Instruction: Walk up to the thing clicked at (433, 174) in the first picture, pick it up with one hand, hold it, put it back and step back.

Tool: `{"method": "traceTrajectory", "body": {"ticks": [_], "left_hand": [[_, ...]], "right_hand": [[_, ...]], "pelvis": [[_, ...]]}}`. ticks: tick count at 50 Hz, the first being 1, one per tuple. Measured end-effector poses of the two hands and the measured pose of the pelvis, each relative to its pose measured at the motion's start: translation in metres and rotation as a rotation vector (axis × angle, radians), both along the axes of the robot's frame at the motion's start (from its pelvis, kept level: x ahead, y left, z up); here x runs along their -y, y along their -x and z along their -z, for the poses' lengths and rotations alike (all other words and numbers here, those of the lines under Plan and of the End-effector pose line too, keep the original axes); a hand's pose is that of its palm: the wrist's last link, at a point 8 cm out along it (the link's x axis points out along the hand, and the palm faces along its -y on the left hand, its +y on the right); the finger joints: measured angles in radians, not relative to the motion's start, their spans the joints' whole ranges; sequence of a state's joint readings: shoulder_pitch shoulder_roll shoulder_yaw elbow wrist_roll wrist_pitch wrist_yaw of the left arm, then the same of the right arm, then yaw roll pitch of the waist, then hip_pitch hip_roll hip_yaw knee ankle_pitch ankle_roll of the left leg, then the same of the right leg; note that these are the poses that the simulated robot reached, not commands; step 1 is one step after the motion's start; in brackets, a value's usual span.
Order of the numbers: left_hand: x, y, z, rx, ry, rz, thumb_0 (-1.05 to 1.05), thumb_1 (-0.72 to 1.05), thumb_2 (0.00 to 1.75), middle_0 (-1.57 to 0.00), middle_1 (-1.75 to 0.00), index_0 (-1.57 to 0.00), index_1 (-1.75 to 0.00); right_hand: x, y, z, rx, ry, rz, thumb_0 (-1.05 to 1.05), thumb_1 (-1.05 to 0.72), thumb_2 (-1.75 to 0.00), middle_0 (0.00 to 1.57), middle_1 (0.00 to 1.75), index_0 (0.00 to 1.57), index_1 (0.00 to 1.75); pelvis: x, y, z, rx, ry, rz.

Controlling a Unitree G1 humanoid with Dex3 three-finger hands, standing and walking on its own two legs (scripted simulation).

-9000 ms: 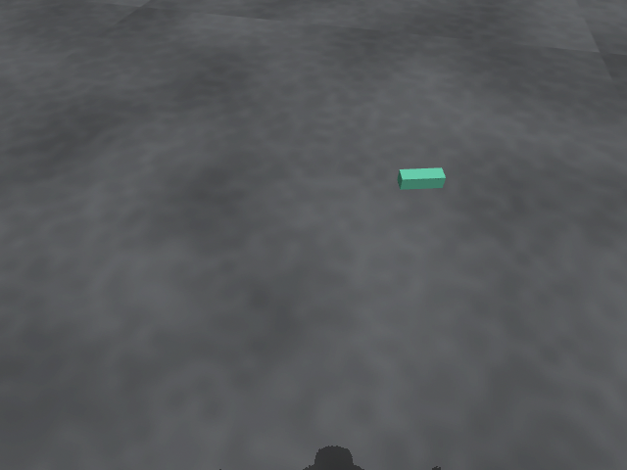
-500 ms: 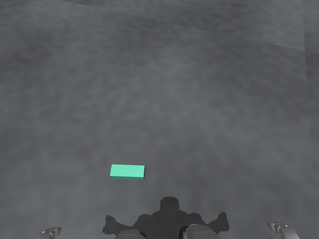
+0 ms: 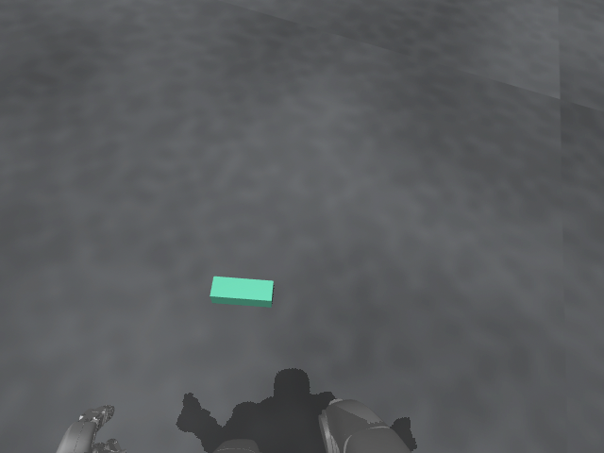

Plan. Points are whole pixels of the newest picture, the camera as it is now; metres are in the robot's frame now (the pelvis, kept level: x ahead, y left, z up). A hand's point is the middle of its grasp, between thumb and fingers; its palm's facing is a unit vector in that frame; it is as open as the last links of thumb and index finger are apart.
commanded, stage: walk up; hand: left
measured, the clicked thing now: (242, 291) +0.59 +0.16 -0.74
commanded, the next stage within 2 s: stand in 1.92 s
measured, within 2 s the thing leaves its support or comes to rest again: neither
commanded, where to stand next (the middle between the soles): +0.21 -0.04 m, yaw -3 degrees
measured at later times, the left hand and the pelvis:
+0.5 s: hand out of the picture +0.02 +0.21 -0.14, palm faces -0.06 -0.92 -0.40, open 7.4 cm; pelvis -0.12 -0.04 -0.01, yaw -2 degrees
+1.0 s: hand out of the picture -0.17 +0.21 -0.16, palm faces -0.02 -0.92 -0.38, open 7.4 cm; pelvis -0.20 -0.06 -0.01, yaw -3 degrees
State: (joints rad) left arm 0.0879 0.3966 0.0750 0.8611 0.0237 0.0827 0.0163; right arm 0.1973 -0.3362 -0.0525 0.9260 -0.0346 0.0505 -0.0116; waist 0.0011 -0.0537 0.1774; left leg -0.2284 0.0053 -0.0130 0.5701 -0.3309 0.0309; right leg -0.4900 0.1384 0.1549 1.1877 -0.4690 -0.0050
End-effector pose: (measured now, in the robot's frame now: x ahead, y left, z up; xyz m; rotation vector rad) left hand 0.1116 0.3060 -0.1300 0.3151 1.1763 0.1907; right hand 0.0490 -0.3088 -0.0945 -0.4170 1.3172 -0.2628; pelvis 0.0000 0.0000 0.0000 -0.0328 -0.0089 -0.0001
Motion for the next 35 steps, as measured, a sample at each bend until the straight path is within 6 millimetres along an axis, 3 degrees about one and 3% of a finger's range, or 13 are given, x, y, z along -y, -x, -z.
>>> {"method": "traceTrajectory", "body": {"ticks": [8,12,17,23,28,31,35], "left_hand": [[-0.001,0.05,-0.001,-0.081,-0.057,0.047,0.0,0.9,0.9,-0.2,-0.3,-0.2,-0.3],[0.011,0.063,-0.003,-0.053,-0.077,0.071,0.0,0.9,0.9,-0.2,-0.3,-0.2,-0.3],[0.033,0.082,-0.018,0.004,-0.066,0.079,0.0,0.9,0.9,-0.2,-0.3,-0.2,-0.3],[0.047,0.094,-0.033,0.079,-0.062,0.082,0.0,0.9,0.9,-0.21,-0.3,-0.2,-0.3],[0.047,0.107,-0.027,0.16,-0.039,0.081,0.0,0.9,0.9,-0.21,-0.3,-0.21,-0.3],[0.042,0.126,-0.013,0.171,-0.014,0.061,0.0,0.9,0.9,-0.21,-0.3,-0.2,-0.3],[0.043,0.166,-0.005,0.084,0.015,0.025,0.0,0.9,0.9,-0.21,-0.3,-0.2,-0.3]], "right_hand": [[0.012,0.001,0.009,0.145,0.0,-0.007,0.0,-0.9,-0.9,0.2,0.3,0.21,0.31],[0.028,0.01,0.024,0.195,-0.021,-0.008,0.0,-0.9,-0.9,0.2,0.3,0.21,0.31],[0.037,0.029,0.027,0.21,-0.056,0.017,0.0,-0.9,-0.9,0.2,0.3,0.21,0.3],[0.044,0.065,0.019,0.19,-0.046,-0.012,0.0,-0.9,-0.9,0.2,0.3,0.21,0.3],[0.045,0.108,0.022,0.124,-0.007,-0.047,0.0,-0.9,-0.9,0.2,0.3,0.21,0.3],[0.04,0.135,0.021,0.096,0.006,-0.052,0.0,-0.9,-0.9,0.2,0.3,0.21,0.3],[0.036,0.163,0.009,0.099,-0.005,-0.047,0.0,-0.9,-0.9,0.2,0.3,0.21,0.3]], "pelvis": [[0.006,0.039,0.008,0.006,-0.024,0.052],[0.019,0.059,0.019,0.02,-0.034,0.079],[0.033,0.081,0.014,0.034,-0.043,0.07],[0.038,0.109,0.005,0.007,-0.069,0.056],[0.036,0.138,0.013,0.008,-0.038,0.004],[0.035,0.155,0.019,0.038,-0.063,-0.007],[0.036,0.168,0.011,0.048,-0.037,-0.01]]}}
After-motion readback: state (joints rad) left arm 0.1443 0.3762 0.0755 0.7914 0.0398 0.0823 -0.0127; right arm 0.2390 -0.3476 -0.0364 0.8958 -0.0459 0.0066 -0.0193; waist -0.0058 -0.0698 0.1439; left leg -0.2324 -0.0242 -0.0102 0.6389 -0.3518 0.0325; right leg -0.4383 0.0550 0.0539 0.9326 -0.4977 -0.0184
